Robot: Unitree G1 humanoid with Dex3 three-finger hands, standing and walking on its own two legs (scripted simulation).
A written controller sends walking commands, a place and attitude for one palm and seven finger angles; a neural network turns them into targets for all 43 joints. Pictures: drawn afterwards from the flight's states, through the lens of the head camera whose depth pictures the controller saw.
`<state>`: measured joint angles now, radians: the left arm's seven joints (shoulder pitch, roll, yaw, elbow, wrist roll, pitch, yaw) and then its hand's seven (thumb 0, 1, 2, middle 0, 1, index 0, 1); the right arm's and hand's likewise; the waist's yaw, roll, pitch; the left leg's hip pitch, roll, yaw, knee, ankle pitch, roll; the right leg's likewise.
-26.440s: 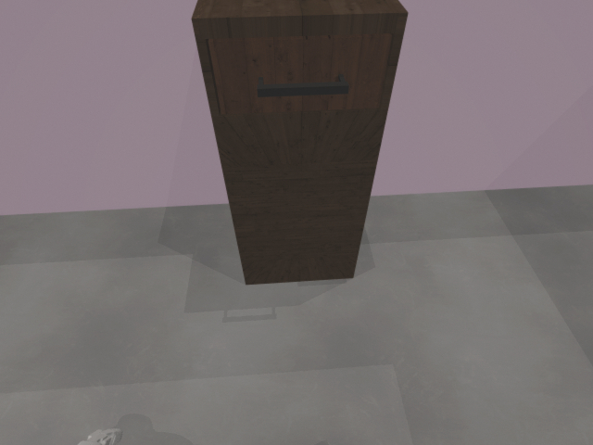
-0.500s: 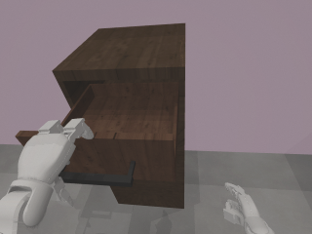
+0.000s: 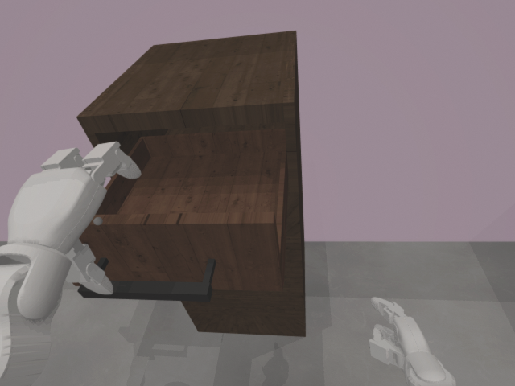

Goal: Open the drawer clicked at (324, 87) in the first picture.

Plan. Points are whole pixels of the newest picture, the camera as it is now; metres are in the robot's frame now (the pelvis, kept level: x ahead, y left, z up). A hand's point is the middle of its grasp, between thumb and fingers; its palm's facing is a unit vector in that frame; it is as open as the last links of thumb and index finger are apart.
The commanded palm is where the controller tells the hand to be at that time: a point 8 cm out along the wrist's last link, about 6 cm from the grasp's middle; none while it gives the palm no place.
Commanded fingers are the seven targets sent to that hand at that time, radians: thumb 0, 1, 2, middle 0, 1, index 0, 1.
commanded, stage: draw the hand back to the body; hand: left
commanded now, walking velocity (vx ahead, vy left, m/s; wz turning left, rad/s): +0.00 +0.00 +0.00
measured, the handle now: (149, 277) +0.23 +0.21 +0.09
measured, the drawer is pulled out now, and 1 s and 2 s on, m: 0.25 0.25 0.25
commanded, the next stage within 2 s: step back with the hand held close in 1.62 s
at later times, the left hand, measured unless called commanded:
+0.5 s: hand (75, 238) +0.20 +0.24 +0.22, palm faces +0.21 -0.04 -0.98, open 13.8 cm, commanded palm +0.15 +0.25 +0.28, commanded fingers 0.00 -0.50 0.30 -0.30 -1.20 -0.30 -1.20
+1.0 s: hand (65, 201) +0.21 +0.22 +0.28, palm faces +0.45 -0.84 -0.30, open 12.3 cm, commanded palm +0.15 +0.28 +0.28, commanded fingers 0.00 0.20 0.60 -0.25 -0.75 -0.25 -0.75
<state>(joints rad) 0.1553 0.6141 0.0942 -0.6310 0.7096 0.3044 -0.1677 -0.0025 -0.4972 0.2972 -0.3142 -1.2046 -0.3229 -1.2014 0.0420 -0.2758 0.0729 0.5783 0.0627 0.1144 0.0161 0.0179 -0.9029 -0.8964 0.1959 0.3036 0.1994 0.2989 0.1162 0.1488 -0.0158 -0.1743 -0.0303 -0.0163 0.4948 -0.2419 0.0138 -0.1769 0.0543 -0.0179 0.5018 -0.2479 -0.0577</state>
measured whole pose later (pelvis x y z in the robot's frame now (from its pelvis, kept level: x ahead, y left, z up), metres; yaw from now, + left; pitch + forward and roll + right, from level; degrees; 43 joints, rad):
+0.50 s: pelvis +0.00 +0.00 +0.00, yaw +1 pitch -4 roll +0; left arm 0.27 0.69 0.17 -0.67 0.67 0.25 -0.20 0.00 -0.50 0.30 -0.32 -1.20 -0.32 -1.20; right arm 0.06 -0.28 0.08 0.57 0.06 0.09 -0.01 0.02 -0.90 -0.90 0.20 0.30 0.20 0.30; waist 0.13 0.14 -0.02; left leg -0.20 -0.04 -0.03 0.53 -0.26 0.02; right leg -0.19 0.05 -0.03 0.52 -0.27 -0.05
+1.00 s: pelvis +0.02 +0.01 +0.00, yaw +0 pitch -5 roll -1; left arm 0.33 0.36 0.39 -0.68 -0.10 -0.17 0.10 -0.01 -0.14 0.46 -0.28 -0.96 -0.29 -0.96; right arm 0.21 -0.22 0.05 0.66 0.01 -0.12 -0.06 0.02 -0.90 -0.90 0.20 0.30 0.20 0.30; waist 0.06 0.05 0.03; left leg -0.11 -0.03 -0.02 0.46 -0.26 0.03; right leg -0.09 0.06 -0.02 0.41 -0.24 -0.05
